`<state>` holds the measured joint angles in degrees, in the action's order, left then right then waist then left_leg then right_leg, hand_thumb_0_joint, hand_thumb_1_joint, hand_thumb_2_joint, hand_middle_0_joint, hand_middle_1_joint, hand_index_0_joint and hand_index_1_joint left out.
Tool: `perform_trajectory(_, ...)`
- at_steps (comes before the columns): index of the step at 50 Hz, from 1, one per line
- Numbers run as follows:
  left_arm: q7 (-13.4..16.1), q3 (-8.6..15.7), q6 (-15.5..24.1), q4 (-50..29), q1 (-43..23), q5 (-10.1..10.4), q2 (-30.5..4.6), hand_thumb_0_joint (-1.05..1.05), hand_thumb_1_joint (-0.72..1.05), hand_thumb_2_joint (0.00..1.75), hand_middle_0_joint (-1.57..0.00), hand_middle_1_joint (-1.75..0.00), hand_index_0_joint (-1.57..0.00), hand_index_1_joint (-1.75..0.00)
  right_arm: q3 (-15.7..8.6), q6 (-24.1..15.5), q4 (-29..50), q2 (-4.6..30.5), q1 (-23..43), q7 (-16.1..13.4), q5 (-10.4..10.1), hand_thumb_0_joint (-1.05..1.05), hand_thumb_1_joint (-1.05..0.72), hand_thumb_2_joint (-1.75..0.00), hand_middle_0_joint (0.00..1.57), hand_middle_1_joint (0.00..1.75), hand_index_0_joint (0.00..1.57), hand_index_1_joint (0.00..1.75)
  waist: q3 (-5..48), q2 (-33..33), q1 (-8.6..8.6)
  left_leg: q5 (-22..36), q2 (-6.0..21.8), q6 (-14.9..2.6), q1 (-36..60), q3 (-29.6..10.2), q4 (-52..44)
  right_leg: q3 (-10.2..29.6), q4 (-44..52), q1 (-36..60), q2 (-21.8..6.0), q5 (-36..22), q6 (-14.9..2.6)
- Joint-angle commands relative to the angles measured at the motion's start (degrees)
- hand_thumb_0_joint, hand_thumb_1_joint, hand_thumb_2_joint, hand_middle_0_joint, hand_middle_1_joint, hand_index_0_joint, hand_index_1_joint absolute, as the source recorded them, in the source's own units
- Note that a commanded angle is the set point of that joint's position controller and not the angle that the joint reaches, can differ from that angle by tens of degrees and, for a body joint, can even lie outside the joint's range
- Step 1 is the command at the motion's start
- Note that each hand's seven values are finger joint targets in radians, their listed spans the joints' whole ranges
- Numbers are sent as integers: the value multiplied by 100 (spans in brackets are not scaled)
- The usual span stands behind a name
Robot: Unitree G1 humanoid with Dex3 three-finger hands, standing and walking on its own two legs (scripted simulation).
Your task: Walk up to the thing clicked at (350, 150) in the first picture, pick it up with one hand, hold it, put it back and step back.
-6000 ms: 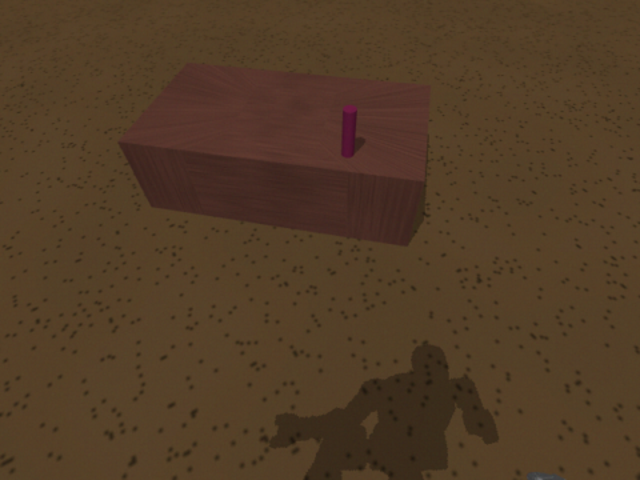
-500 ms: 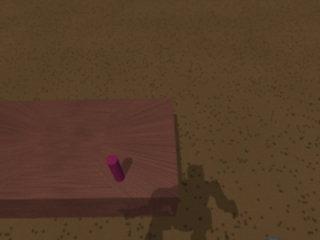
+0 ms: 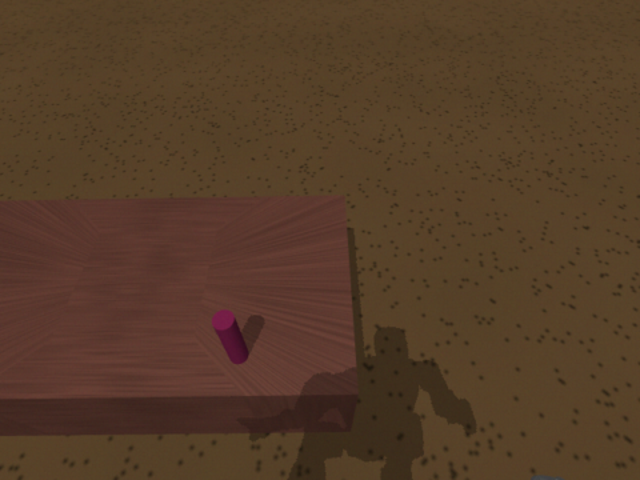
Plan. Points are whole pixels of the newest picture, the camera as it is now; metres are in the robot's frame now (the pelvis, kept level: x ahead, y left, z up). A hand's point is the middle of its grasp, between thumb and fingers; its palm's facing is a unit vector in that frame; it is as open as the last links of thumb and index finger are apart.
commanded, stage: stand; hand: left
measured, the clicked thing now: (231, 338) +0.43 +0.22 -0.33
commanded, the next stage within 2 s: go down in 0.66 s
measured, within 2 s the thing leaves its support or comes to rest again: neither
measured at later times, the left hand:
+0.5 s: hand out of the picture +0.07 +0.26 -0.16, palm faces -0.02 -0.94 -0.34, open 7.4 cm
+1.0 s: hand (155, 465) +0.16 +0.26 -0.16, palm faces +0.05 -0.94 -0.34, open 11.1 cm
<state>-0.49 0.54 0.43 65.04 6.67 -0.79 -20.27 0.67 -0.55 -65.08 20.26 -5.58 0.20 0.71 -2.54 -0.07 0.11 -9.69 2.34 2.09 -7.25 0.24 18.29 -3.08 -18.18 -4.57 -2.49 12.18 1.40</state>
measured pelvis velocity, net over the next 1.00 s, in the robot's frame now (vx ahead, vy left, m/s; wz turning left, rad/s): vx -0.01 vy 0.00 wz -0.02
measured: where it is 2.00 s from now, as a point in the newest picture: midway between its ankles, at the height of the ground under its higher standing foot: outside the picture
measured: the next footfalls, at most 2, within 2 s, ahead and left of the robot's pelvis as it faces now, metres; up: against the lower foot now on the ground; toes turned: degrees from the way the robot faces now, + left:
none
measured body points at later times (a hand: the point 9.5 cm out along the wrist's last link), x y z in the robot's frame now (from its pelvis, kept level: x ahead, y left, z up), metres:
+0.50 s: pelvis +0.00 +0.00 +0.00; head +0.01 +0.00 +0.45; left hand +0.08 +0.31 -0.13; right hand +0.08 -0.30 -0.13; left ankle +0.00 +0.14 -0.75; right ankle -0.03 -0.13 -0.75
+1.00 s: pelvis -0.01 +0.00 -0.01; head +0.04 +0.01 +0.43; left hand +0.15 +0.31 -0.13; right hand +0.08 -0.27 -0.13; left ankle +0.00 +0.14 -0.75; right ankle -0.03 -0.13 -0.75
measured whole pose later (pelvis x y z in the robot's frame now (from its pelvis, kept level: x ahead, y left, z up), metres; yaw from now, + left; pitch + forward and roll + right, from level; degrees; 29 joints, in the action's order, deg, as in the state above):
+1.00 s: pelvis -0.01 +0.00 -0.01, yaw -1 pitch +5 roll +0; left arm -1.1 9.9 -1.8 56.9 -2.1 -3.1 -20.0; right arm -0.7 -2.3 -46.1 14.5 -12.2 -2.3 -1.6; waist -1.9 1.0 -0.8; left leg -13.5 2.9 1.9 -20.7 0.7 29.6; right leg -2.0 -29.4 -18.3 -2.2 15.7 1.1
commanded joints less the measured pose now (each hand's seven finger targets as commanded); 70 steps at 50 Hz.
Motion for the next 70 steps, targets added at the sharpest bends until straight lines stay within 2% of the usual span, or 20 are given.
perform_trajectory(1,84,217,117,-310,-200,24,-1211,0,90,90,-20,-30,-20,-30,-252,-93,329,1221,248,-63,-26,0,-90,-90,20,30,20,30,458,-36,5,1092,556,-271,212,-418,-140,473,337,13,-622,-1009,-198)
perform_trajectory(10,97,225,113,-326,-160,17,-1220,0,90,90,-20,-30,-20,-30,-249,-108,354,1224,232,-72,-31,0,-90,-90,20,30,20,30,466,5,12,1335,573,-257,265,-434,-144,405,278,34,-600,-1148,-178)
perform_trajectory(37,89,211,111,-389,-161,16,-1211,0,90,90,-20,-30,-20,-30,-255,-100,369,1210,168,-70,-21,0,-90,-90,20,30,20,30,409,-56,-2,1055,546,-284,170,-389,-155,473,355,46,-635,-1020,-205)
perform_trajectory(38,90,209,113,-391,-138,13,-1225,0,82,82,-12,-22,-12,-22,-263,-104,379,1209,156,-65,-13,0,-98,-95,20,30,20,30,440,-36,-8,1063,556,-277,171,-403,-180,453,321,78,-623,-1003,-204)
perform_trajectory(39,156,219,643,-2401,-2149,314,-270,0,74,74,-4,-14,-4,-14,-67,-360,1968,274,31,-188,-396,0,-103,-93,20,30,20,30,-68,-158,-735,177,-219,-231,-439,287,202,113,-148,-1419,202,-722,-159)
perform_trajectory(40,203,335,615,-2112,-2805,296,-568,0,66,66,0,-6,-2,-6,-111,-342,1657,467,-273,-244,-391,0,-103,-93,20,30,20,30,247,-153,-564,42,-226,-223,-385,233,298,61,-249,-1173,190,-577,-168)
perform_trajectory(41,236,665,399,-1267,-1787,201,-1052,0,58,58,0,-2,0,-1,-230,-275,1681,639,-548,-309,-425,0,-102,-94,20,30,20,30,202,97,-374,26,-192,-230,-510,226,336,-3,-273,-1091,235,-429,-186)
perform_trajectory(42,188,836,282,-829,-1484,89,-1236,0,50,50,0,-3,-1,-2,-309,-241,1745,644,-637,-312,-379,0,-101,-93,20,30,20,30,407,232,-299,76,-229,-245,-675,209,557,-9,-391,-1130,237,-384,-190)
perform_trajectory(43,141,973,239,-936,-1821,-4,-1478,0,42,42,-1,-4,-2,-3,-345,-247,1919,603,-675,-328,-367,0,-100,-93,20,30,20,30,639,184,-230,165,-232,-251,-749,199,719,7,-547,-1164,229,-460,-193)
perform_trajectory(44,101,1100,255,-1023,-1780,-98,-1537,0,34,34,-1,-2,-1,-2,-433,-285,2074,598,-736,-340,-295,0,-102,-93,20,30,20,30,1059,116,-147,297,-237,-238,-684,192,827,42,-694,-1077,216,-606,-195)
perform_trajectory(45,66,1207,142,-760,-1074,-202,-1467,0,26,26,-2,-4,-2,-2,-496,-299,2141,571,-881,-333,-245,0,-100,-93,20,30,20,30,1308,-46,-37,480,-272,-212,-730,198,926,54,-801,-991,191,-750,-215)
perform_trajectory(47,6,1378,-110,-1118,-555,-288,-1427,0,14,18,-3,-4,-4,-2,-572,-322,2471,532,-860,-311,-220,0,-99,-92,20,30,20,30,1694,-327,183,746,-316,-170,-671,212,927,73,-839,-740,196,-888,-253)
perform_trajectory(51,-69,1328,-769,-1793,-383,-246,-1176,0,-7,12,-4,-4,-5,-2,-516,-392,2919,414,-621,-325,-287,0,-96,-91,20,30,20,30,1444,-280,54,786,-290,-179,-764,194,949,26,-827,-864,252,-860,-227)
perform_trajectory(55,-160,1258,-1297,-2399,-536,-173,-1075,0,-29,9,-5,-4,-5,-4,-456,-454,3227,337,-536,-341,-314,0,-92,-90,20,30,20,30,1023,-106,-33,251,-250,-197,-1102,185,1054,-25,-869,-1320,282,-281,-219)
perform_trajectory(56,-159,1333,-1421,-2304,-246,-171,-1042,0,-37,7,-6,-4,-6,-4,-458,-474,3261,343,-610,-348,-300,0,-92,-90,20,30,20,30,1119,-18,-35,244,-234,-201,-1094,176,1092,-30,-948,-1320,298,-271,-216)
perform_trajectory(59,-232,1355,-1527,-3095,-651,-167,-1200,0,-47,7,-7,-5,-6,-6,-469,-567,3358,347,-709,-364,-287,0,-90,-90,20,30,20,30,1272,-77,-129,365,-208,-213,-1162,155,1352,-10,-1208,-1535,296,-425,-183)
perform_trajectory(64,-291,1418,-1597,-3755,-555,-212,-1228,0,-56,5,-8,-6,-7,-7,-489,-761,3424,327,-784,-478,-240,0,-89,-89,20,30,20,30,1634,-316,-181,618,-191,-201,-1208,135,1788,37,-1627,-1714,253,-690,-163)
perform_trajectory(65,-291,1524,-1662,-3557,-226,-228,-1295,0,-52,6,-7,-6,-6,-7,-420,-776,3403,263,-778,-500,-233,0,-89,-90,20,30,20,30,1578,-284,-159,656,-191,-197,-1310,118,1863,28,-1697,-1748,258,-715,-152)
perform_trajectory(69,-395,1416,-1852,-4181,-78,-194,-1196,0,-55,5,-8,-6,-7,-6,-454,-863,3465,326,-753,-585,-212,0,-89,-89,20,30,20,30,1604,-491,-236,541,-163,-179,-1464,73,2089,13,-1917,-2028,282,-559,-146)
perform_trajectory(70,-380,1574,-1928,-4245,55,-207,-1356,0,-55,5,-8,-4,-6,-5,-391,-882,3475,248,-733,-610,-208,0,-89,-90,20,30,20,30,1593,-458,-150,482,-163,-185,-1597,36,2117,-7,-1953,-2047,281,-492,-156)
